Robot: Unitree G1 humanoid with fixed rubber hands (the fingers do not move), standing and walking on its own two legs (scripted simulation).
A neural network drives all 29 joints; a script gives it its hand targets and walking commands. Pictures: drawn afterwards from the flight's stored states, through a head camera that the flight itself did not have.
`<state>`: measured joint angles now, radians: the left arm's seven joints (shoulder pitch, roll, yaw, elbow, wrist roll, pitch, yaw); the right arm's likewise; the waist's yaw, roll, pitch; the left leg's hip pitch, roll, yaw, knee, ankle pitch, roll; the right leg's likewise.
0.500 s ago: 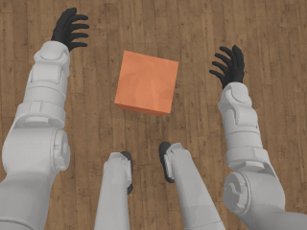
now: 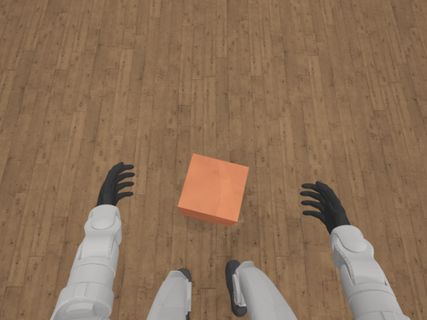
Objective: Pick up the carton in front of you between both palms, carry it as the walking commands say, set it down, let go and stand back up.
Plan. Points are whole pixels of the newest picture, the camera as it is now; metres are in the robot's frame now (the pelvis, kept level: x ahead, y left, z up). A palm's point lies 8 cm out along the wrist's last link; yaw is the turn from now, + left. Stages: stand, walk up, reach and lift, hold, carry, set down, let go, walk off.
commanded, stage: let go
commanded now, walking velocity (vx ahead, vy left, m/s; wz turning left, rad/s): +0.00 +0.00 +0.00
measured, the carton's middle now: (212, 193) +0.43 -0.04 -0.60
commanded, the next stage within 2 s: stand in 0.88 s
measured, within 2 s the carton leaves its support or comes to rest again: neither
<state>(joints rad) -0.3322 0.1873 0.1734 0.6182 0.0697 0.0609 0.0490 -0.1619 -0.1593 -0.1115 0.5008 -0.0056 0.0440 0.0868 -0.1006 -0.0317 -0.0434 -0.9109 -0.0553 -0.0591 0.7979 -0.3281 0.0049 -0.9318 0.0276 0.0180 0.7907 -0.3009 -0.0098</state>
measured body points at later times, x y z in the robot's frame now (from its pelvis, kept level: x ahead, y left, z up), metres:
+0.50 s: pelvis +0.05 +0.00 +0.05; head +0.08 +0.00 +0.50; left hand +0.23 +0.23 -0.03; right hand +0.22 -0.23 -0.03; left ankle +0.01 +0.11 -0.69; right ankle +0.03 -0.11 -0.69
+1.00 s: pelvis +0.03 +0.00 +0.04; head +0.03 -0.01 +0.49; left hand +0.19 +0.26 -0.04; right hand +0.19 -0.27 -0.04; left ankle +0.01 +0.11 -0.69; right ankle +0.03 -0.11 -0.69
